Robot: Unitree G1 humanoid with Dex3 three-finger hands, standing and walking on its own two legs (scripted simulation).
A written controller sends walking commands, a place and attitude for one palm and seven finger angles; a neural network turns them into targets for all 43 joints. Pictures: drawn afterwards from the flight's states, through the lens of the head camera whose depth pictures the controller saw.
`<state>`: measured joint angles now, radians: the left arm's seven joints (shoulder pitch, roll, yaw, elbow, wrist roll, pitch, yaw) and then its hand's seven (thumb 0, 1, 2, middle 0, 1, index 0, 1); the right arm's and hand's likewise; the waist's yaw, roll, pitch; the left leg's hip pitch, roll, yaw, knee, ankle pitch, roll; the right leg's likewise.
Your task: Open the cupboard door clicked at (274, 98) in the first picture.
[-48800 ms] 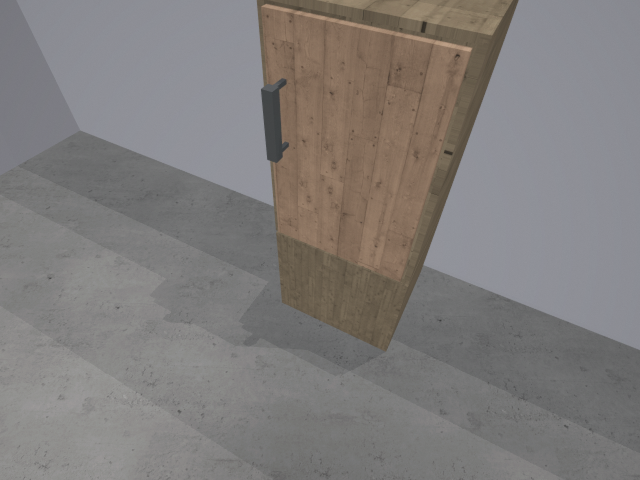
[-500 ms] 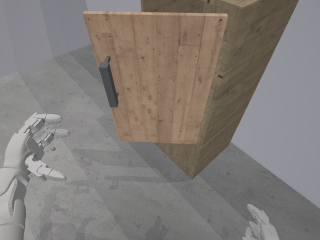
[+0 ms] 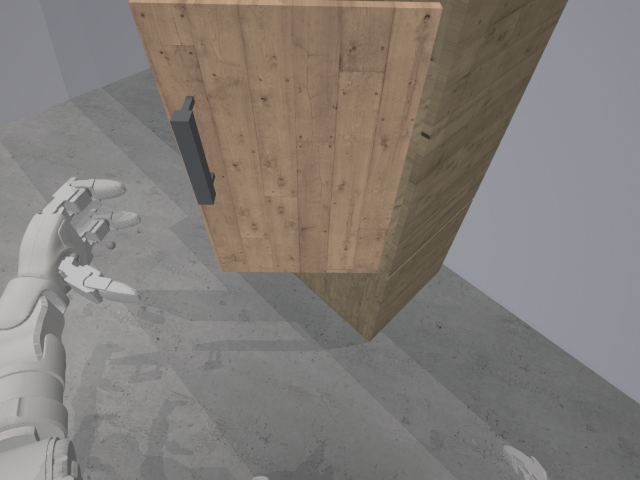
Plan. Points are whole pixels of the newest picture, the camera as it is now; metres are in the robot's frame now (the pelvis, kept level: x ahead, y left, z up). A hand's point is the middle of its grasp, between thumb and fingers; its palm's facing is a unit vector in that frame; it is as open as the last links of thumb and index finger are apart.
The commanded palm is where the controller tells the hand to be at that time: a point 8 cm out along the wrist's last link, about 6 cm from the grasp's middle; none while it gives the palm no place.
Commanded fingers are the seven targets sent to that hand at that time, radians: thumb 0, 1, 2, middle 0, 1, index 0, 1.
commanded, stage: move the hooked fingers beside the handle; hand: left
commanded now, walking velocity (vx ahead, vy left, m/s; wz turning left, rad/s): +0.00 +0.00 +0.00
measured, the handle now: (198, 152) +0.57 +0.20 +0.07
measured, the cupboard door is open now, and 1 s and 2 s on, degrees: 45 45 45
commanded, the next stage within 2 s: slide the fingers in behind the handle in 1.84 s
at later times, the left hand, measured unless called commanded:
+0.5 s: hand (121, 204) +0.44 +0.27 +0.09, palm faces +0.01 -1.00 +0.00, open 14.0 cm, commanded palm +0.42 +0.33 +0.08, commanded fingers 0.00 -0.50 0.30 -0.30 -1.20 -0.30 -1.20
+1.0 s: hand (139, 167) +0.51 +0.27 +0.09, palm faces +0.01 -1.00 -0.01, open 14.0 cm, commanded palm +0.50 +0.32 +0.08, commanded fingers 0.00 -0.50 0.30 -0.30 -1.20 -0.30 -1.20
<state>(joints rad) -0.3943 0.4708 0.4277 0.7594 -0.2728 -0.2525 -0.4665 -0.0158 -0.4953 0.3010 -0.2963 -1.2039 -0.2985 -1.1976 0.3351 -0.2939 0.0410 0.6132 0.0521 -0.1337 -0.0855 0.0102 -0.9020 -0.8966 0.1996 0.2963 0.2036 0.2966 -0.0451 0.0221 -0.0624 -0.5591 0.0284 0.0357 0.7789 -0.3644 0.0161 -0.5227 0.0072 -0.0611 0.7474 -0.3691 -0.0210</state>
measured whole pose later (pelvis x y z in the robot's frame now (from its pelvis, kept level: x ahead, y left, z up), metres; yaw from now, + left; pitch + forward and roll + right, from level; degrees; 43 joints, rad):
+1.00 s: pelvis +0.01 +0.02 -0.02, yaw -2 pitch +19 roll -3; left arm -0.93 0.75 0.51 1.26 -0.11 -0.31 -0.45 -0.02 -0.49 0.30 -0.30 -1.20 -0.30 -1.20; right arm 0.43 -0.30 0.06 0.61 0.01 0.05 -0.05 0.00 -0.90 -0.90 0.20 0.30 0.20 0.30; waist -0.18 0.01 -0.08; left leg -0.84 0.06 0.04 0.93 -0.43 0.03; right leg -0.79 0.03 -0.06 0.84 -0.39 0.00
